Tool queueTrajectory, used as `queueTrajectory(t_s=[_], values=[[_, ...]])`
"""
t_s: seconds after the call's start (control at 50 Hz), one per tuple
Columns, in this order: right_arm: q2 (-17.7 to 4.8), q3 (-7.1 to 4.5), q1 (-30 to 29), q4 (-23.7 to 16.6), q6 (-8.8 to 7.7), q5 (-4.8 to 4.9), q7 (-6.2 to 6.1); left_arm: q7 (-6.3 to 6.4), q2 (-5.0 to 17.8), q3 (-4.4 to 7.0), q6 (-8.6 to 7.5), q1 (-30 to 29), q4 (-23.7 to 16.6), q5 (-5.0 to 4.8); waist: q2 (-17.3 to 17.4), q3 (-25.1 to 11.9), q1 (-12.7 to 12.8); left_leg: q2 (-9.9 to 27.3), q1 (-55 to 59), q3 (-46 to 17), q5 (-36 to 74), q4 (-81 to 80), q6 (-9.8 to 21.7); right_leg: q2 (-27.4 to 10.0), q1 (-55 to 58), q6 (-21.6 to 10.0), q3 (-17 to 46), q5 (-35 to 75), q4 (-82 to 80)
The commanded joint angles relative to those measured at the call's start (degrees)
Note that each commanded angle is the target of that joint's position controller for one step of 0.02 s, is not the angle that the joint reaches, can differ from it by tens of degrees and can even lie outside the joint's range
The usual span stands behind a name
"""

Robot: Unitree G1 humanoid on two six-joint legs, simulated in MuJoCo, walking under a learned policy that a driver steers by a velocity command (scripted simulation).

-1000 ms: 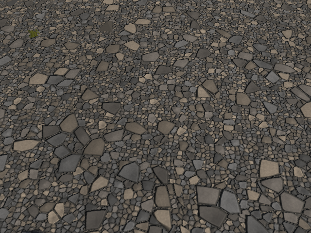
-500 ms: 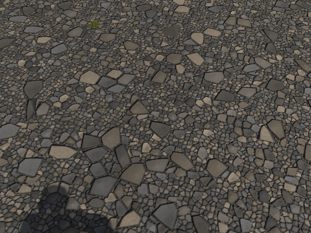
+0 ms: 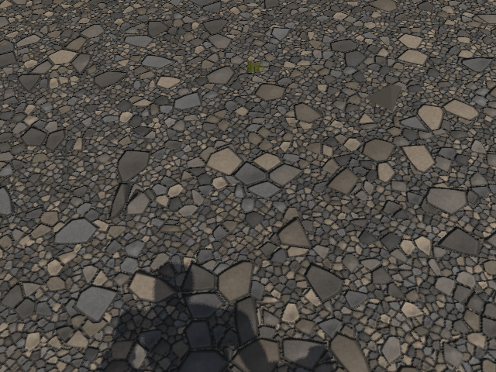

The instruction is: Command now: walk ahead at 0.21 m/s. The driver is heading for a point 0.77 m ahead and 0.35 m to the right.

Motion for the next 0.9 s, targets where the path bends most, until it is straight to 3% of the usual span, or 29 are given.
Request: queueTrajectory(t_s=[0.02, 0.06, 0.1, 0.14, 0.18, 0.2, 0.22, 0.24, 0.26, 0.28, 0.3, 0.32, 0.34, 0.42, 0.5, 0.54, 0.56, 0.58, 0.6, 0.62, 0.64, 0.66, 0.68, 0.7, 0.74, 0.8, 0.9], values=[[-0.59, 0.15, 3.85, -3.0, -0.38, -0.51, -0.25, 0.37, 8.71, 1.58, -0.01, -4.04, -2.68, -0.69, -9.23, -9.43, -3.23, 1.46, 6.62, 1.12, 6.71, -13.03, -1.27, -12.46, 4.64, -11.23, 9.53, 44.21, -5.1], [-1.97, -0.04, 1.49, -3.26, -0.11, -0.08, -0.32, 0.85, 11.22, 2.4, 1.12, -2.77, -2.19, -1.41, -9.35, -10.75, -2.12, -0.07, 9.03, 1.69, 11.77, -18.13, -1.6, -12.49, 5.68, -10.88, 10.11, 39.33, -4.93], [-3.42, -0.37, -1.43, -4.03, 0.45, 0.18, -0.52, 1.17, 12.52, 2.84, 2.19, -1.71, -1.99, -2.06, -9.17, -9.77, -1.1, -0.87, 9.48, 1.44, 13.02, -21.41, -1.28, -12.87, 5.84, -10.44, 12.35, 30.5, -4.73], [-3.83, -0.59, -3.5, -4.81, 0.67, 0.16, -0.58, 1.58, 12.34, 2.89, 3.16, -1.5, -1.93, -2.62, -9.36, -8.02, -0.96, -1.43, 10.76, 1.13, 13.65, -26.3, -0.4, -12.51, 5.03, -9.52, 14.94, 20.56, -3.72], [-4.35, -1.07, -2.3, -4.69, 0.28, -0.06, -0.56, 2.2, 11.01, 2.54, 4.02, -2.29, -2.31, -3.15, -9.05, -6.87, -2.75, -1.2, 17.09, 1.12, 19.9, -36.24, 1.4, -10.3, 2.18, -6.74, 16.87, 10.85, -0.96], [-6.66, -1.72, -0.97, -4.95, 0.08, -0.72, -0.89, 2.41, 8.94, 1.94, 4.1, -1.36, -2.65, -2.71, -6.77, -7.98, -2.84, 4.0, 22.96, -2.27, 24.86, -37.65, 3.59, -8.18, -1.56, -3.95, 16.4, 4.07, 2.79], [-10.11, -2.44, 1.31, -5.58, 0.38, -1.61, -1.6, 2.31, 4.94, 0.78, 3.99, -0.69, -3.71, -1.31, 2.68, -10.72, -2.55, 15.36, 29.64, -10.82, 38.6, -37.32, 8.04, -3.05, -8.16, -0.5, 11.14, -11.05, 14.42], [-11.1, -2.83, 1.48, -4.72, 1.0, -2.07, -1.17, 2.52, 4.59, 0.62, 3.9, 2.69, -4.95, -1.86, 15.26, -11.49, -1.16, 24.38, 30.28, -20.6, 44.1, -38.88, 16.65, 2.0, -16.76, 2.19, 2.65, -28.67, 23.81], [-8.27, -2.25, 1.21, -5.3, 0.75, -1.76, -0.96, 2.58, 9.16, 1.98, 4.21, 2.31, -4.2, -1.9, 11.33, -11.22, -2.68, 24.2, 28.91, -21.02, 42.83, -39.98, 19.27, -0.7, -18.38, 3.98, 4.29, -30.65, 35.86], [-6.12, -1.55, -1.07, -5.59, 0.36, -1.52, -0.84, 2.61, 11.09, 2.99, 4.93, 2.48, -3.75, -2.29, 7.86, -9.71, -1.69, 21.08, 27.27, -16.08, 41.41, -39.6, 17.2, -1.6, -19.52, 4.71, 4.99, -27.45, 41.13], [-5.32, -1.27, -4.52, -6.15, 0.18, -1.15, -0.76, 3.05, 10.49, 3.26, 6.09, 3.74, -2.69, -2.32, 5.51, -8.67, -0.2, 18.16, 25.06, -11.24, 39.23, -39.53, 14.92, -2.61, -19.03, 5.71, 4.99, -24.38, 42.61], [-5.3, -1.26, -6.55, -6.12, 0.07, -0.6, -0.64, 3.29, 10.14, 3.32, 7.02, 3.71, -2.89, -2.05, 5.53, -7.34, 0.18, 17.46, 23.07, -8.76, 38.4, -40.0, 14.11, -3.34, -18.99, 6.59, 4.78, -21.26, 42.39], [-5.73, -1.35, -7.08, -5.75, 0.13, -0.75, -0.65, 3.24, 8.68, 3.01, 7.63, 3.13, -3.42, -2.01, 5.51, -6.37, 0.32, 16.08, 20.61, -5.76, 38.58, -40.68, 13.8, -3.41, -17.37, 7.24, 3.56, -19.11, 41.24], [-7.16, -2.15, -7.21, -4.65, 0.8, -0.93, -1.1, 2.06, 6.08, 1.89, 7.99, -0.57, -6.96, -2.15, 7.26, -7.53, -1.01, 15.1, 19.34, 0.58, 36.99, -40.84, 13.93, -3.98, -11.08, 7.26, 0.29, -13.67, 28.67], [-9.41, -2.95, -6.07, -3.35, 1.06, 0.18, -0.8, 0.54, 8.02, 2.37, 8.23, -1.47, -9.26, -2.01, 8.05, -8.96, -1.59, 17.79, 20.94, 1.17, 35.29, -38.52, 13.28, -3.41, -5.25, 4.7, -2.2, -11.16, 18.48], [-9.48, -3.01, -7.07, -2.79, 1.09, 1.3, -0.69, 0.09, 8.12, 2.84, 8.43, 1.35, -8.75, -1.86, 7.18, -8.56, 0.49, 16.95, 18.7, 3.27, 30.18, -34.52, 10.25, -1.79, 0.99, 2.15, -4.24, -4.29, 8.6], [-8.12, -2.75, -4.71, -1.56, 1.05, 1.41, -0.52, 0.39, 9.14, 3.4, 8.46, 3.05, -8.26, -1.55, 4.87, -8.38, 0.72, 14.97, 15.49, 5.65, 23.93, -30.27, 6.95, -0.79, 6.14, 0.34, -3.08, 0.57, 3.75], [-5.51, -2.12, -2.04, -1.03, 1.03, -0.06, -0.14, 1.27, 13.85, 4.75, 8.36, 4.32, -8.69, -1.45, -6.57, -7.95, -0.37, 10.06, 6.22, 11.52, 11.48, -18.07, 1.37, -8.55, 13.63, -3.22, 8.77, 15.99, -1.0], [-3.29, -1.08, -4.79, -4.51, 0.98, -2.28, -0.24, 1.84, 20.21, 5.67, 8.04, 3.8, -10.85, -0.33, -21.23, -6.7, -0.45, 1.06, -10.03, 11.59, -14.14, -2.61, -3.54, -23.65, 17.08, -14.86, 29.82, 31.96, -2.6], [-5.81, -1.78, -9.66, -5.27, 0.8, -1.2, -0.72, 1.33, 17.85, 5.06, 6.74, 6.15, -10.92, 1.31, -14.29, -11.0, 4.21, 0.32, -10.51, 1.93, -15.37, 6.7, -2.94, -24.61, 14.84, -19.61, 31.44, 27.68, -4.17], [-6.89, -2.23, -9.62, -5.08, 1.03, 0.07, -0.93, 1.28, 16.42, 4.48, 5.71, 3.76, -10.84, 1.06, -11.4, -8.97, 2.28, 1.26, -11.38, 0.26, -10.49, 8.98, -1.88, -21.2, 13.48, -17.0, 26.17, 23.29, -4.15], [-7.17, -2.56, -7.96, -3.79, 1.31, 0.04, -1.39, 1.65, 14.82, 4.23, 5.33, 0.42, -11.13, -0.22, -8.97, -7.61, 0.45, 2.06, -11.68, -0.23, -5.19, 7.83, -1.48, -17.84, 12.27, -13.46, 22.41, 18.55, -3.8], [-7.76, -2.87, -7.4, -3.05, 1.57, -0.48, -1.88, 2.07, 12.99, 3.59, 5.49, -1.86, -11.63, -1.27, -8.35, -7.02, -0.31, 2.47, -11.42, -0.66, -1.79, 6.42, -1.61, -16.27, 11.27, -11.42, 20.85, 16.85, -3.73], [-7.71, -3.02, -6.43, -2.76, 1.65, -0.69, -1.95, 2.5, 12.36, 3.19, 5.79, -2.93, -11.96, -1.52, -8.72, -7.28, -1.25, 1.85, -8.75, -0.42, 0.77, 6.7, -1.99, -14.84, 9.0, -10.86, 19.37, 17.85, -3.87], [-6.39, -2.82, -4.88, -2.52, 1.38, -0.37, -1.61, 3.07, 11.94, 2.99, 6.2, -2.49, -12.43, -1.17, -8.86, -8.78, -1.7, 0.42, -6.57, -0.12, 4.19, 5.75, -2.57, -13.33, 8.77, -10.94, 18.49, 17.8, -3.92], [-4.98, -2.21, -6.37, -3.05, 1.06, -0.14, -1.39, 3.72, 12.45, 3.24, 6.5, -1.14, -12.56, -1.49, -8.91, -8.42, -0.71, -0.35, -6.6, -0.69, 6.22, -3.16, -3.38, -12.51, 10.73, -10.79, 19.92, 14.04, -3.61], [-4.95, -1.89, -7.85, -3.64, 0.38, 0.21, -0.41, 3.66, 13.74, 3.86, 7.2, -1.43, -13.5, -1.37, -10.69, -7.09, 0.29, -1.79, -0.07, -1.48, 5.51, -14.75, -3.62, -11.56, 7.22, -11.07, 24.82, 6.07, -3.43]])
Velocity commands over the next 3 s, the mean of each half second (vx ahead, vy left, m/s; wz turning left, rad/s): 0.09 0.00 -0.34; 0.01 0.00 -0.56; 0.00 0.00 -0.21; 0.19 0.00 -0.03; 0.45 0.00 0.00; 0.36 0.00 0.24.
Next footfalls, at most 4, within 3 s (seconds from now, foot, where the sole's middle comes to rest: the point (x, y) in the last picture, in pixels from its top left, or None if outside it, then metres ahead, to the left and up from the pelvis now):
0.20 left None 0.16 0.13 -0.78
0.58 right None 0.09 -0.13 -0.78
1.06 left None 0.20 0.06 -0.78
1.38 right None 0.02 -0.13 -0.78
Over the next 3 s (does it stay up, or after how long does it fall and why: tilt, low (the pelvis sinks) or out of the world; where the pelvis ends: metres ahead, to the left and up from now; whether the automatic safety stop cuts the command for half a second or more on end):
stays up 0.58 -0.33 -0.02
